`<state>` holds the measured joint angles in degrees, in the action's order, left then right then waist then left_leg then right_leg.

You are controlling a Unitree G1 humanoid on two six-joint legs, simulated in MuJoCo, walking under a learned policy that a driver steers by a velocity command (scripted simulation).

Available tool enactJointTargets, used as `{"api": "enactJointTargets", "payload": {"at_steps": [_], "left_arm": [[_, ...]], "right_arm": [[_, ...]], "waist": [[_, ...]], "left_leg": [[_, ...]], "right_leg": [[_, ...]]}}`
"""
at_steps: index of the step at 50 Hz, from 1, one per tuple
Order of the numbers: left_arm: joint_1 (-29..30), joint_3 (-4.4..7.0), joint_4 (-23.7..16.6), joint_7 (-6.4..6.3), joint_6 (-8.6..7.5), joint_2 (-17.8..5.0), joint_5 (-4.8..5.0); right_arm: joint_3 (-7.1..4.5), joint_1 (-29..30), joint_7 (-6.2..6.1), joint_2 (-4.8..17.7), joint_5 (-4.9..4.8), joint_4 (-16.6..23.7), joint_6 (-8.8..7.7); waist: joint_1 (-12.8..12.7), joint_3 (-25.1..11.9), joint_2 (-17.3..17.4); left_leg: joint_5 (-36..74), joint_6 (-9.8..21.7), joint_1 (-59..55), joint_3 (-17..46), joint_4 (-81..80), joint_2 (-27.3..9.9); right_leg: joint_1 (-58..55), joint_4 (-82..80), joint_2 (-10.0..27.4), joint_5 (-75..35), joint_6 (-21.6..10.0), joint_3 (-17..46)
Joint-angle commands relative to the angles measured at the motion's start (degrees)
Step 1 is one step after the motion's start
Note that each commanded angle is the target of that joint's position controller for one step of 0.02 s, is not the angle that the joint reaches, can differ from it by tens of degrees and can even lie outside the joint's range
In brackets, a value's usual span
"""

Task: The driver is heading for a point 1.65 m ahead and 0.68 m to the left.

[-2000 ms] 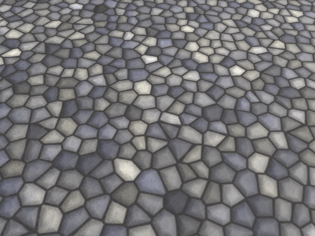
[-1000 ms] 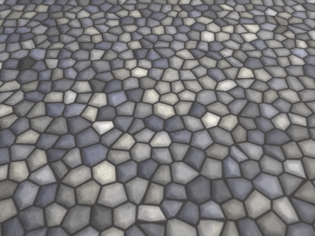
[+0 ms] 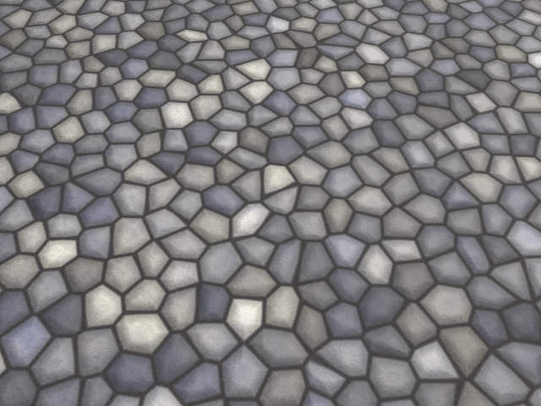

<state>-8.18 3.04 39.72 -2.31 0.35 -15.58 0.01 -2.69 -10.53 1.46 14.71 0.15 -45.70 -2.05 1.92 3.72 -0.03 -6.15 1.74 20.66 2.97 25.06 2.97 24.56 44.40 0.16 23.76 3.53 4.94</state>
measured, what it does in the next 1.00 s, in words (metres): steps on the spot, turning left: right foot, then left foot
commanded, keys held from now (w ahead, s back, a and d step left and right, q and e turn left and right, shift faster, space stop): q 0.86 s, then no key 0.14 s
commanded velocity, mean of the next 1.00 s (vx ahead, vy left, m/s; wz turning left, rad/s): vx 0.03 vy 0.00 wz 0.49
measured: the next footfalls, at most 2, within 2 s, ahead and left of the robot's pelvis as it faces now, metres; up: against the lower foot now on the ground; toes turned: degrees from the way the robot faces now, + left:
right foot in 0.12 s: +0.09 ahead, -0.14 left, +0.00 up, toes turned +7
left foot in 0.48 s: +0.04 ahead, +0.13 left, +0.00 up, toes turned +19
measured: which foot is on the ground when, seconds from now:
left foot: down 0.00-0.12, up 0.14-0.46, down 0.48-0.96, up 0.98-1.00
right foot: up 0.00-0.10, down 0.12-0.48, up 0.50-0.94, down 0.96-1.00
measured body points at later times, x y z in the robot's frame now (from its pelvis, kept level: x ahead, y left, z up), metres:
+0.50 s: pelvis +0.03 +0.01 -0.01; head +0.06 +0.03 +0.44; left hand +0.08 +0.33 -0.11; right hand +0.27 -0.21 -0.09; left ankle +0.01 +0.11 -0.74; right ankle +0.06 -0.14 -0.74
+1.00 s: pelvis +0.04 +0.01 +0.00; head +0.07 +0.01 +0.44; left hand +0.02 +0.33 -0.09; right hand +0.34 -0.14 -0.09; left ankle +0.00 +0.11 -0.73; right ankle +0.11 -0.09 -0.74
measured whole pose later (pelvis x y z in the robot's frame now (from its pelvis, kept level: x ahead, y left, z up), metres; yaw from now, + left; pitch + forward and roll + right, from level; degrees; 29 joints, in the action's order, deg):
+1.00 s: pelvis +0.04 +0.01 +0.00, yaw +33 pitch +2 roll -1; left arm -9.0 4.3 40.0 -0.4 -1.4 -16.2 -1.1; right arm -4.0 -8.5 -1.0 18.6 -0.5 -35.7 2.6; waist 0.5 1.3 2.8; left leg -21.5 0.8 21.1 11.8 37.2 6.6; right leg 16.4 28.9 -2.2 13.9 -0.3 3.0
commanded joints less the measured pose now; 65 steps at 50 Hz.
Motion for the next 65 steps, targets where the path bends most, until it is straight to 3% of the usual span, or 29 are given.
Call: {"api": "enactJointTargets", "payload": {"at_steps": [1,5,6,7,8,9,11,17,21,23,24,25,26,27,29,30,37,46,47,48,49,50,51,53,58,62,63,64,65], "left_arm": [[-5.57,1.76,-1.84,-0.37,0.66,-5.49,0.07],[-4.88,2.29,-2.69,0.26,-0.39,-5.68,-0.38],[-6.94,3.00,-3.09,-0.12,-0.65,-8.72,-1.21],[-6.41,3.98,-2.97,-0.29,-0.32,-12.69,-2.25],[-5.45,4.00,-3.40,-0.08,-0.58,-11.99,-3.12],[-3.11,3.05,-4.42,-0.26,-1.11,-9.07,-2.70],[2.35,2.41,-5.27,-0.30,-1.68,-6.81,-0.98],[0.05,3.51,-3.99,-0.58,-0.30,-9.26,-0.69],[-0.94,4.46,-3.25,0.09,-0.17,-11.62,0.48],[0.14,4.42,-2.88,0.31,-0.44,-11.28,1.70],[-2.80,4.05,-1.53,0.59,-0.76,-9.60,1.57],[-4.33,3.22,-2.06,0.92,-0.94,-6.51,-0.64],[0.51,2.36,-5.97,0.50,-1.14,-4.98,-1.93],[3.96,3.26,-5.88,0.18,-1.09,-8.20,-1.12],[2.09,3.82,-4.13,-0.49,-0.45,-8.65,-0.22],[1.40,4.11,-3.76,-0.92,-0.11,-9.28,-0.67],[1.48,3.00,-3.60,-0.19,-0.83,-6.11,-0.35],[-1.36,3.18,-3.17,2.01,-2.72,-6.71,0.45],[-2.46,3.23,-2.81,2.17,-2.92,-6.74,0.09],[-2.78,3.60,-3.37,1.98,-2.91,-9.20,-0.90],[0.25,4.16,-4.18,1.64,-2.39,-13.47,-1.90],[-0.73,3.65,-3.97,1.78,-2.45,-10.85,-2.75],[-0.20,3.22,-4.33,1.72,-2.59,-9.70,-2.08],[2.15,2.61,-4.26,1.42,-2.48,-8.08,-0.34],[2.09,1.83,-3.05,1.44,-1.20,-6.75,-0.40],[-0.45,1.57,-1.80,1.74,-0.55,-7.47,0.66],[-2.73,1.21,-1.07,1.92,-1.17,-6.78,0.49],[-3.36,0.65,-1.16,2.34,-2.00,-5.62,-0.91],[-4.84,-0.01,-1.08,2.49,-2.58,-2.99,-1.42]], "right_arm": [[-3.43,4.68,-0.93,12.22,-0.99,5.71,0.57],[-2.86,4.19,-2.05,9.86,-1.61,5.98,2.15],[-2.21,3.07,-2.10,7.81,-1.20,6.31,2.06],[-1.74,2.44,-2.13,5.45,-1.25,7.77,1.80],[-2.44,2.12,-2.15,8.07,-0.91,8.24,1.34],[-3.72,0.28,-2.04,10.93,-1.03,7.26,1.55],[-4.38,-3.49,-2.53,10.74,-1.12,5.00,3.16],[-2.33,2.83,-0.91,5.78,-1.47,10.23,4.26],[-3.02,2.52,0.29,7.90,-1.47,12.14,4.58],[-3.54,-0.98,0.40,7.96,-1.25,11.36,4.78],[-4.20,-3.02,-0.18,9.37,-0.98,10.92,4.79],[-5.79,-4.77,-1.16,15.42,-0.95,11.67,4.62],[-6.34,-4.94,-1.01,20.04,0.93,13.04,3.95],[-5.45,-6.10,-0.58,16.59,1.72,12.99,2.79],[-4.54,-0.50,-1.08,13.87,0.32,12.89,1.90],[-3.99,1.91,-1.47,12.52,-0.72,13.29,2.19],[-3.97,1.55,-3.11,12.82,-0.69,13.57,3.21],[-3.86,3.95,-2.48,12.48,-1.25,14.46,4.37],[-3.48,3.70,-2.68,11.51,-1.48,14.31,4.48],[-2.72,1.34,-2.78,9.23,-0.84,14.09,4.30],[-2.16,-1.88,-2.60,7.25,-0.32,14.33,3.77],[-3.23,0.48,-2.79,10.99,0.05,14.66,3.20],[-4.48,0.54,-2.91,14.19,-0.36,13.81,3.13],[-4.51,-0.70,-3.11,12.17,-0.58,11.78,4.07],[-1.64,1.69,-2.45,4.59,-0.51,12.04,4.27],[-2.03,-1.02,-2.08,5.71,-0.69,10.02,4.02],[-2.10,-1.09,-2.22,7.22,-0.04,10.24,3.98],[-2.55,-2.02,-2.69,10.50,0.49,10.91,4.01],[-2.52,0.01,-2.50,10.71,1.04,9.53,3.97]], "waist": [[-2.79,-11.59,8.10],[-4.31,-7.77,7.30],[-4.53,-9.17,2.92],[-2.54,-7.83,-10.04],[-3.27,-7.87,-15.51],[-2.38,-7.68,-11.29],[-0.10,-6.47,-7.20],[-3.56,-7.76,-9.25],[-3.64,-8.61,-10.64],[-1.14,-8.65,-9.78],[-0.73,-9.10,-6.43],[-1.73,-10.29,7.25],[-0.20,-10.60,18.96],[3.19,-13.20,10.49],[-0.57,-9.37,5.59],[-1.54,-8.33,5.91],[-1.39,-9.38,7.65],[-2.39,-9.94,9.46],[-3.16,-9.98,8.61],[-2.11,-11.15,3.62],[2.11,-9.28,-10.54],[-0.81,-8.72,-14.35],[-1.45,-7.59,-10.36],[-0.63,-6.05,-7.19],[-2.20,-7.58,-10.69],[-1.50,-7.73,-10.04],[-2.06,-8.14,-8.09],[-3.09,-9.88,-1.70],[-6.27,-9.80,8.90]], "left_leg": [[6.36,10.86,-5.29,16.64,-7.73,-13.53],[-9.05,6.49,2.06,18.08,-5.21,-9.53],[-13.49,3.72,6.47,15.87,0.74,-7.18],[-22.03,0.39,13.86,4.95,11.58,0.62],[-28.89,-2.04,14.47,0.36,25.92,0.62],[-27.68,-3.34,14.91,2.17,34.71,-1.11],[-22.32,-5.43,16.18,1.79,41.00,-2.13],[-15.87,-7.18,10.44,-3.57,26.81,-4.54],[-14.41,-4.58,3.36,-6.72,15.84,-3.60],[-6.26,-1.84,-3.91,-8.46,4.58,-1.79],[1.01,0.08,-10.71,-6.21,-0.82,-1.47],[20.31,4.36,-20.96,9.86,-3.00,-12.89],[31.90,17.31,-22.10,27.98,-3.63,-26.03],[27.33,19.55,-20.74,25.97,-4.75,-25.09],[17.55,13.19,-16.30,17.26,-4.50,-18.19],[15.61,11.55,-14.42,15.85,-4.76,-16.66],[7.64,11.10,-12.42,16.97,-4.67,-12.92],[8.36,9.16,-10.06,24.96,0.09,-10.90],[5.95,7.10,-8.14,23.97,1.55,-9.26],[-3.19,3.84,-3.84,20.76,6.09,-6.36],[-20.16,0.13,4.31,10.46,14.72,2.44],[-30.96,-2.85,7.28,6.48,25.63,2.78],[-29.99,-4.25,8.46,7.05,34.54,1.56],[-24.99,-6.12,9.99,7.44,39.46,1.17],[-21.36,-7.66,0.79,0.21,20.30,-2.07],[-4.85,-5.33,-10.52,-2.80,-4.50,-1.36],[0.84,-3.66,-15.72,0.38,-6.28,-3.35],[12.92,-1.51,-20.49,6.43,-3.83,-9.46],[6.43,2.25,-13.95,7.43,-1.30,-10.84]], "right_leg": [[-7.73,-4.91,-1.64,-5.34,-0.91,-1.25],[-16.27,-19.38,-0.61,-12.82,-4.40,-1.36],[-21.47,-21.97,7.23,-13.34,-7.21,4.59],[-20.81,-26.16,16.61,-16.60,-13.31,14.76],[-17.08,-28.63,23.72,-23.31,-19.27,21.67],[-16.59,-27.72,22.49,-27.51,-19.68,18.82],[-16.95,-25.22,16.96,-31.87,-15.30,9.21],[-18.36,-23.96,15.17,-35.35,-15.42,-0.72],[-18.40,-21.72,17.70,-34.75,-14.94,-1.27],[-15.86,-17.09,16.64,-31.25,-11.74,-3.72],[-11.71,-11.99,14.56,-25.43,-8.08,-6.73],[0.63,2.93,9.07,-8.05,-2.20,-12.67],[15.08,15.80,0.51,16.34,1.06,-9.29],[15.35,24.08,1.46,16.07,0.73,-1.99],[15.48,23.65,2.77,6.46,-0.28,-0.56],[14.91,21.73,2.95,2.97,0.02,-0.25],[8.72,7.57,-0.23,-4.90,1.62,-0.07],[-6.48,-16.00,-2.08,-8.51,-1.06,-0.84],[-11.43,-22.40,-0.89,-15.35,-2.14,-0.85],[-17.36,-24.23,6.48,-20.88,-4.78,5.16],[-19.53,-24.96,15.86,-33.22,-11.71,15.87],[-15.85,-26.76,22.14,-34.38,-20.02,23.39],[-15.19,-26.68,21.20,-32.34,-20.89,21.58],[-15.42,-25.13,15.48,-29.03,-16.49,13.88],[-16.35,-22.90,10.09,-34.36,-14.63,5.22],[-15.20,-20.75,9.97,-31.52,-13.14,6.17],[-12.18,-20.90,9.40,-27.76,-10.19,6.11],[-8.63,-17.41,6.80,-21.96,-6.62,3.00],[-11.11,-19.11,2.67,-11.58,-3.36,-1.95]]}}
